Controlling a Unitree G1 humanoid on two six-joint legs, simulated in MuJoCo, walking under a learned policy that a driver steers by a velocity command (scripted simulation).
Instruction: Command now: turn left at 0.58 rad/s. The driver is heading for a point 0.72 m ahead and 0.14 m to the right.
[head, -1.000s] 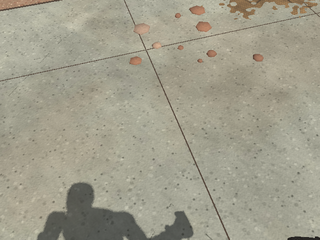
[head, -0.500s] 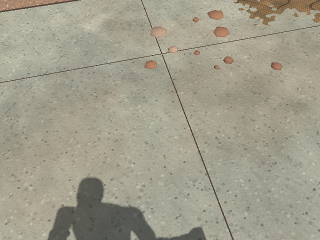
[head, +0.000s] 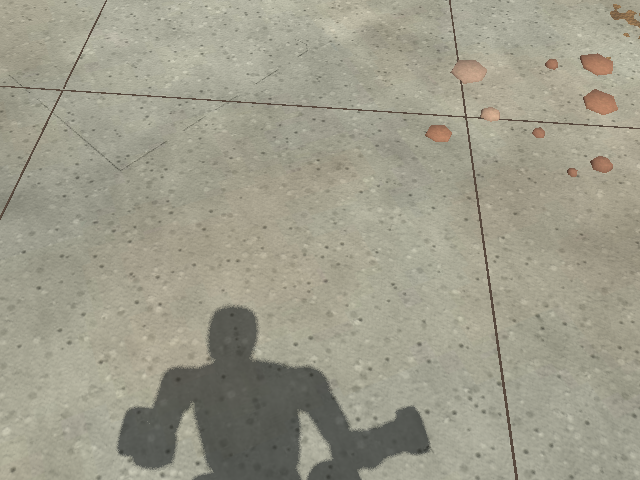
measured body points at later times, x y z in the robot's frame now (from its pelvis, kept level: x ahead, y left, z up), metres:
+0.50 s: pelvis +0.03 -0.01 +0.00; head +0.05 -0.01 +0.45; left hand +0.10 +0.27 -0.12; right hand +0.18 -0.28 -0.10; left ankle -0.02 +0.10 -0.74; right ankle +0.03 -0.14 -0.73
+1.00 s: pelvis +0.24 -0.10 -0.02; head +0.28 -0.12 +0.43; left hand +0.47 +0.13 -0.10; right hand +0.26 -0.39 -0.13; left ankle +0.15 +0.08 -0.64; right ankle +0.30 -0.18 -0.74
